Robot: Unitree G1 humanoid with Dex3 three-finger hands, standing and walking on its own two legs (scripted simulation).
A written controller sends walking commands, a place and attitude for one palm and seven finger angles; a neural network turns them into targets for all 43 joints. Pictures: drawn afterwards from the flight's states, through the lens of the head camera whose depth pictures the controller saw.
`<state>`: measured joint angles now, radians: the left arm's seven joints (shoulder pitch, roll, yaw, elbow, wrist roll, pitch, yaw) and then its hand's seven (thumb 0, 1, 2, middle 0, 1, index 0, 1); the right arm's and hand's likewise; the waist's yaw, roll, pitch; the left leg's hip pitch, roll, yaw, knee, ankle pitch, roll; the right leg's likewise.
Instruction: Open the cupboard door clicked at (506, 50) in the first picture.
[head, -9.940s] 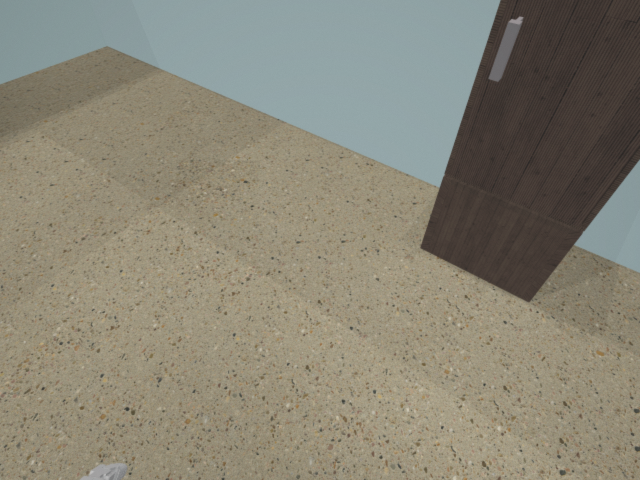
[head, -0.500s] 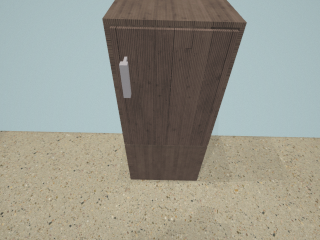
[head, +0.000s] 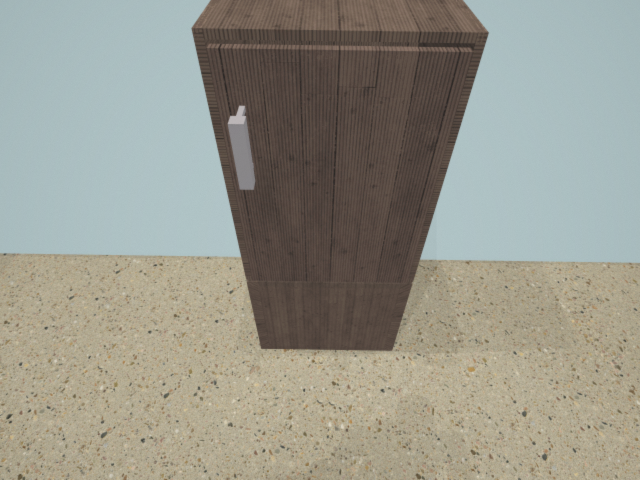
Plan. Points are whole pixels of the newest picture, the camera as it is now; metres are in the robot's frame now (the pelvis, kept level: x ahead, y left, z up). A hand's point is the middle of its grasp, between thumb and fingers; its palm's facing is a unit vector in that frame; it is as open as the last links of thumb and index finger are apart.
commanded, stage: look again from close up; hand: left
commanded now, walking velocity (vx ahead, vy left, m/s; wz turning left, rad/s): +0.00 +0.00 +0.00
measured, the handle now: (244, 147) +0.63 +0.18 +0.08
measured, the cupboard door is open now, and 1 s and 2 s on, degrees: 0 0 0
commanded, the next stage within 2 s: shuffle to correct the standing spot in 0.30 s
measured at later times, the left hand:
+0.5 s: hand out of the picture +0.06 +0.20 -0.17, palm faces +0.00 -0.96 -0.27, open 7.4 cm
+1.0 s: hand out of the picture +0.04 +0.15 -0.19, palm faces +0.07 -0.99 -0.11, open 7.4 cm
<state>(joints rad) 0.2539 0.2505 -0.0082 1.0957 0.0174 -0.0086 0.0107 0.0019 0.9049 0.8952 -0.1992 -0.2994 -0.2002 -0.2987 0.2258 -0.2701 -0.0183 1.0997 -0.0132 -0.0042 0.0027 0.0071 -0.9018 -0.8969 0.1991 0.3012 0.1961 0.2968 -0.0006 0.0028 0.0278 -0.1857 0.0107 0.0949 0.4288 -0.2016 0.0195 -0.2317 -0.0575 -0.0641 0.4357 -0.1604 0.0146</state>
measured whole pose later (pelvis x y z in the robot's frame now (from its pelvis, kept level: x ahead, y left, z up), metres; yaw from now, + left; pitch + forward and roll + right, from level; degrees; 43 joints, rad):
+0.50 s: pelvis +0.02 -0.01 +0.00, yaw +0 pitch -2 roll +0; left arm 0.21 0.25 0.00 1.10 0.02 -0.01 0.02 0.00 0.91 0.90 -0.20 -0.30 -0.20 -0.30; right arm 0.20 -0.24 -0.01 1.13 -0.02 -0.01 0.00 0.01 -0.90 -0.90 0.20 0.30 0.20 0.30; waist 0.00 0.00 0.02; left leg -0.15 0.02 0.09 0.40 -0.21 0.01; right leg -0.19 -0.04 -0.07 0.40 -0.17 0.01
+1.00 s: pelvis +0.11 +0.01 -0.01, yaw +0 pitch -1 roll -1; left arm 0.40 0.11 0.02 1.14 0.01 0.01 0.04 0.00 0.91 0.90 -0.20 -0.30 -0.20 -0.30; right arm 0.30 -0.10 -0.02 1.14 0.00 -0.03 -0.05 0.01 -0.90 -0.90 0.20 0.30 0.19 0.30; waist 0.01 -0.03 0.06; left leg -0.12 0.04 0.13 0.58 -0.42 0.03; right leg -0.19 -0.04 -0.07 0.63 -0.38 0.02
